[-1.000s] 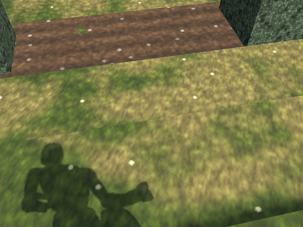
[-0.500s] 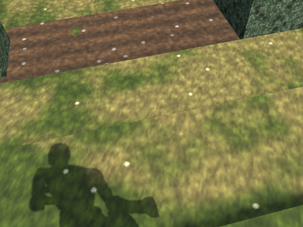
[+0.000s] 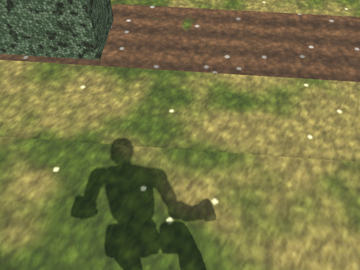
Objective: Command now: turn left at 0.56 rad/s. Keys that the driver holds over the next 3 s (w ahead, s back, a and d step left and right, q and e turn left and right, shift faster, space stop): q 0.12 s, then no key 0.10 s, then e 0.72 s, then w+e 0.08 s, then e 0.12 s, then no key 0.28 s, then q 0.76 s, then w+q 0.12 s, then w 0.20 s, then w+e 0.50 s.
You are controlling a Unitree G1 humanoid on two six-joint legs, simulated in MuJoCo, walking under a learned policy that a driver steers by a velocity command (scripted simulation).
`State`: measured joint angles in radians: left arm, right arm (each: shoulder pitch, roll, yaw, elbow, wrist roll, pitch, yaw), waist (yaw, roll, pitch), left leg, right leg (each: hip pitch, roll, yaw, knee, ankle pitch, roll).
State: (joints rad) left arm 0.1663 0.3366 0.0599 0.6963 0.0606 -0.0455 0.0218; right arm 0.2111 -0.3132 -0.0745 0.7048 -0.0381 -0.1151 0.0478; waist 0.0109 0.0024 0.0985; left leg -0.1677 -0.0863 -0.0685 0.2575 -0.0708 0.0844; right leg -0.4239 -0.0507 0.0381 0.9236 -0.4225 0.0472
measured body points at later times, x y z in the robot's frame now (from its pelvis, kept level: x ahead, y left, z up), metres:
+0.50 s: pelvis +0.05 -0.07 -0.01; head +0.07 -0.07 +0.44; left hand +0.17 +0.19 -0.12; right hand +0.22 -0.31 -0.11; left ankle +0.04 +0.08 -0.75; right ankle +0.06 -0.16 -0.75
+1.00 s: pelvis +0.07 +0.00 +0.00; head +0.10 +0.00 +0.45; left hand +0.27 +0.25 -0.10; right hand +0.14 -0.29 -0.08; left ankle +0.07 +0.08 -0.75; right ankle +0.01 -0.13 -0.66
